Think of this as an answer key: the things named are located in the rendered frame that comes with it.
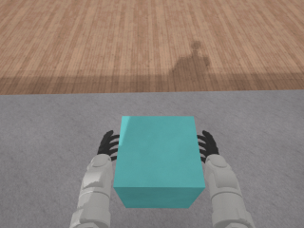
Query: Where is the left robot hand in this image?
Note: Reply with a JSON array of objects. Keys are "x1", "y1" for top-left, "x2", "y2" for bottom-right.
[{"x1": 97, "y1": 130, "x2": 120, "y2": 162}]

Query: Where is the left robot forearm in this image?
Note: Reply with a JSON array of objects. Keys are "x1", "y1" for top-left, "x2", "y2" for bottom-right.
[{"x1": 69, "y1": 154, "x2": 113, "y2": 228}]

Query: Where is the right robot forearm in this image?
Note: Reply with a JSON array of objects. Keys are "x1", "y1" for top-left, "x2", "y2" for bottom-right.
[{"x1": 204, "y1": 154, "x2": 256, "y2": 228}]

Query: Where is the carton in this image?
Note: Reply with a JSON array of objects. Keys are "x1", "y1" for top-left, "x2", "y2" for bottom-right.
[{"x1": 113, "y1": 116, "x2": 205, "y2": 209}]

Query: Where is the right robot hand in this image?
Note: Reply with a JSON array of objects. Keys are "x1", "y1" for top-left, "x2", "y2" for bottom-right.
[{"x1": 197, "y1": 130, "x2": 219, "y2": 163}]

